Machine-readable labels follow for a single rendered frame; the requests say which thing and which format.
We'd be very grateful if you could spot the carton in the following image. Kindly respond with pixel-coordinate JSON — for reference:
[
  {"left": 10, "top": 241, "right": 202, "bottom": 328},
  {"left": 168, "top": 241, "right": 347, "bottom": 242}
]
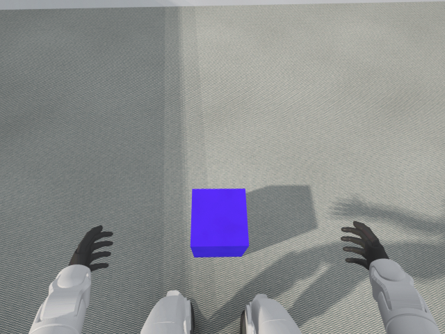
[{"left": 191, "top": 189, "right": 249, "bottom": 257}]

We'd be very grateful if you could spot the robot right thigh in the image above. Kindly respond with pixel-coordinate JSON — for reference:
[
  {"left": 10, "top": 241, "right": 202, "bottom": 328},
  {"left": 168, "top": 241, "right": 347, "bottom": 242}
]
[{"left": 245, "top": 299, "right": 302, "bottom": 334}]

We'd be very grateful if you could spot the robot thigh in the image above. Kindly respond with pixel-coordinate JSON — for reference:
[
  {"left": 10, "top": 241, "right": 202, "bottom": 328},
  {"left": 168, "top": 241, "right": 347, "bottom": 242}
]
[
  {"left": 245, "top": 299, "right": 302, "bottom": 334},
  {"left": 140, "top": 295, "right": 191, "bottom": 334}
]

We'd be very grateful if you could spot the robot right forearm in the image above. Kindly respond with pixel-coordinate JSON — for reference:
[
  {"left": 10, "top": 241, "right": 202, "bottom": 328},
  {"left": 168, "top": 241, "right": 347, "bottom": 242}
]
[{"left": 369, "top": 259, "right": 441, "bottom": 334}]

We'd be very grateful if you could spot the robot left hand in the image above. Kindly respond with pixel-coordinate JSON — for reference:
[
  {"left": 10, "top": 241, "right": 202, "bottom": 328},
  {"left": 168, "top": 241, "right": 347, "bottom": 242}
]
[{"left": 68, "top": 225, "right": 113, "bottom": 272}]

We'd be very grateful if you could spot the robot right hand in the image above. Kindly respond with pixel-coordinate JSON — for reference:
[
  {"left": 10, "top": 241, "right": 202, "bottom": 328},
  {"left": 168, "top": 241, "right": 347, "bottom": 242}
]
[{"left": 341, "top": 221, "right": 389, "bottom": 270}]

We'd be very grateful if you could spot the robot left forearm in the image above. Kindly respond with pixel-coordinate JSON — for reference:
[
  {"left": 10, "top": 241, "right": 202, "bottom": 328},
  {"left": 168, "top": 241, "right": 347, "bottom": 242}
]
[{"left": 29, "top": 264, "right": 91, "bottom": 334}]

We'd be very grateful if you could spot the robot left thigh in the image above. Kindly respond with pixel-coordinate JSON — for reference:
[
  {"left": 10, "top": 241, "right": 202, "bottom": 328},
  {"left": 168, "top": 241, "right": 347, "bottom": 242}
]
[{"left": 140, "top": 295, "right": 191, "bottom": 334}]

